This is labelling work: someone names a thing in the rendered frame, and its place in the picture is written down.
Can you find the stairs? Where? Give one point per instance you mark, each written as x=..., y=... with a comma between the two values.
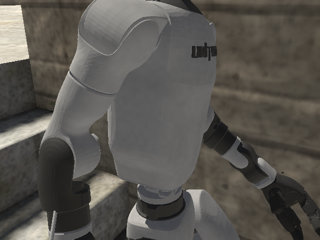
x=22, y=127

